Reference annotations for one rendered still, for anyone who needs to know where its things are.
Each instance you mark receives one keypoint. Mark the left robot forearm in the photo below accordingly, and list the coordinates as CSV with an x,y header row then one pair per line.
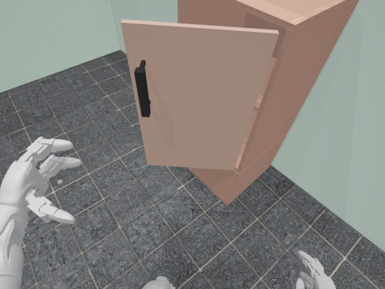
x,y
13,221

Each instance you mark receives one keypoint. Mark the cupboard door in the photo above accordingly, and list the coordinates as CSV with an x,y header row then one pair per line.
x,y
203,83

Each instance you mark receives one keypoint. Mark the left robot shin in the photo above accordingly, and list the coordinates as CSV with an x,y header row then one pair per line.
x,y
161,278

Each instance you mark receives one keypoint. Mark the robot left hand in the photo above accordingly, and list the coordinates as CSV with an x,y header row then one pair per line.
x,y
22,176

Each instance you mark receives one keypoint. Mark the handle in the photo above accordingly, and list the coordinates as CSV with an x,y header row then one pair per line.
x,y
141,82

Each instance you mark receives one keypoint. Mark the robot right hand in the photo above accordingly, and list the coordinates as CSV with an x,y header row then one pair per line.
x,y
316,271

